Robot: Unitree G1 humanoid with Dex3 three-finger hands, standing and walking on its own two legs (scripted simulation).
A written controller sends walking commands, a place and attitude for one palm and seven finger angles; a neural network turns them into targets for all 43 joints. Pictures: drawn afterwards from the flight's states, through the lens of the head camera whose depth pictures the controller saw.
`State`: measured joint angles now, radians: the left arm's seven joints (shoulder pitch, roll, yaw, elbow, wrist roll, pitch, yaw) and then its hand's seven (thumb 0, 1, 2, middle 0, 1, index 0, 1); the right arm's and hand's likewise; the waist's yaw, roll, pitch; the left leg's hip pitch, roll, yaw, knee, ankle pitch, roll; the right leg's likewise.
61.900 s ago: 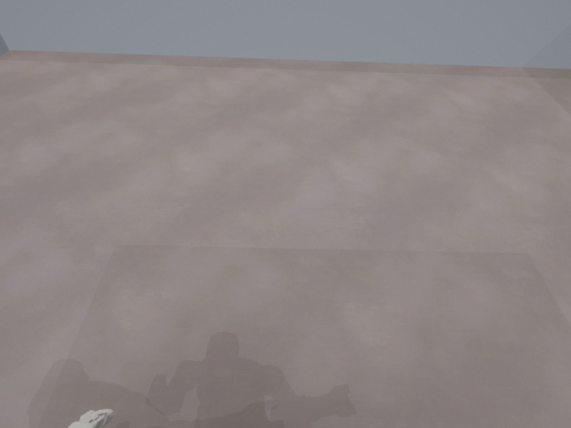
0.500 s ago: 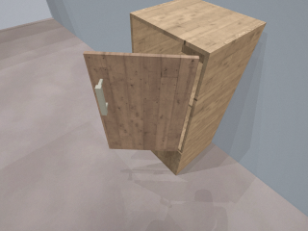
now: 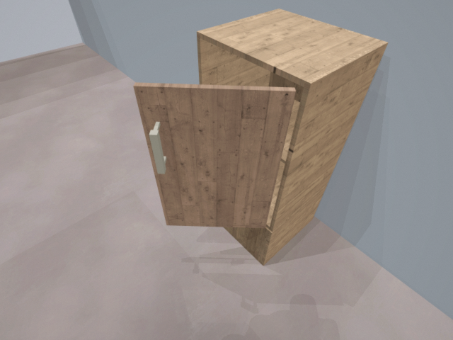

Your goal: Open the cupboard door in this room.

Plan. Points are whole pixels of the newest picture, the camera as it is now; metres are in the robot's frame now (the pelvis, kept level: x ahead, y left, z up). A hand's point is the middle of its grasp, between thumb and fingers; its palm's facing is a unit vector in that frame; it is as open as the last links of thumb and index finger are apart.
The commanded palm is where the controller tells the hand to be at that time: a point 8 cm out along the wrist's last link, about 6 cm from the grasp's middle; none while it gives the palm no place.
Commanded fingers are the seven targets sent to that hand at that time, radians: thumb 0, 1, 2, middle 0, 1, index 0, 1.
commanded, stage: look again from close up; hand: left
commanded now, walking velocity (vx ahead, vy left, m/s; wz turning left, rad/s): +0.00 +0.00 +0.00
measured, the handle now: (159, 148) +0.59 +0.21 -0.02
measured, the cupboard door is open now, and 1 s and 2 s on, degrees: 47 47 47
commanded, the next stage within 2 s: shuffle to correct the standing spot in 0.04 s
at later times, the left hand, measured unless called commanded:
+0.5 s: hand out of the picture -0.02 +0.16 -0.19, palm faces +0.08 -0.99 -0.14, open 7.4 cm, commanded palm none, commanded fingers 0.00 0.90 0.90 -0.20 -0.30 -0.20 -0.30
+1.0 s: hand out of the picture +0.06 +0.20 -0.18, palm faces -0.01 -0.97 -0.25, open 7.3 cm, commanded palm none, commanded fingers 0.00 0.90 0.90 -0.20 -0.30 -0.20 -0.30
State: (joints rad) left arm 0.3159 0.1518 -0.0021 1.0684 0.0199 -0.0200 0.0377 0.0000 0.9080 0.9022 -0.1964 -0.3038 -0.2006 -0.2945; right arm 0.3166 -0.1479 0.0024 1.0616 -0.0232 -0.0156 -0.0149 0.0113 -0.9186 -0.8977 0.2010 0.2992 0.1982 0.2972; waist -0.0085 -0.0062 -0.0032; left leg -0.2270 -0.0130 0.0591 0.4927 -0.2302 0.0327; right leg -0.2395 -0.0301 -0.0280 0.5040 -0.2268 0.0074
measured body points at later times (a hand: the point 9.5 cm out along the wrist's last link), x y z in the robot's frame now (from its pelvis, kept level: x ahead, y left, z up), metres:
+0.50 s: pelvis +0.03 +0.01 -0.01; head +0.02 +0.02 +0.44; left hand -0.02 +0.21 -0.17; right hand +0.01 -0.22 -0.16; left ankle +0.03 +0.10 -0.74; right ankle +0.03 -0.12 -0.74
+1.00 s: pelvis +0.00 +0.01 -0.01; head +0.01 +0.01 +0.44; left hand +0.06 +0.25 -0.16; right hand +0.04 -0.23 -0.16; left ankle +0.03 +0.10 -0.74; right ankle +0.03 -0.12 -0.74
